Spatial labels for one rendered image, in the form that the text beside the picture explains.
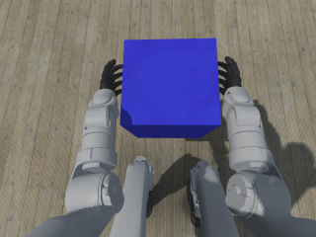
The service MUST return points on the left robot forearm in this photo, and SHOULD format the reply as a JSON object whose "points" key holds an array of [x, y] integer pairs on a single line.
{"points": [[98, 147]]}

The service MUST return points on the robot right hand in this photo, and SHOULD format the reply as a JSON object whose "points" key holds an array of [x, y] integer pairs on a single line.
{"points": [[232, 75]]}

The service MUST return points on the robot left hand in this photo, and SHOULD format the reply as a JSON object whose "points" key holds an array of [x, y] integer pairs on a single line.
{"points": [[109, 78]]}

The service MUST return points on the robot right thigh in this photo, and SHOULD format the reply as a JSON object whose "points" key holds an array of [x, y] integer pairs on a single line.
{"points": [[216, 220]]}

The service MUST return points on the right robot foot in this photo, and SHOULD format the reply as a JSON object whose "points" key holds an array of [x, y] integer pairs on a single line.
{"points": [[194, 219]]}

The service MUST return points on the left robot upper arm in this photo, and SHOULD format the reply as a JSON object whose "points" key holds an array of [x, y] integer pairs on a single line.
{"points": [[91, 201]]}

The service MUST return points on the right robot upper arm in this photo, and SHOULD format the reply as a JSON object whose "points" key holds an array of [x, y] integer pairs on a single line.
{"points": [[263, 203]]}

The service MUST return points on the carton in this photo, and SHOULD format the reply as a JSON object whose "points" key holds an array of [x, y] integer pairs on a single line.
{"points": [[170, 88]]}

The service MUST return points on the right robot forearm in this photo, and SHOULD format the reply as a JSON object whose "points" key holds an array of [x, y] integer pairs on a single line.
{"points": [[248, 147]]}

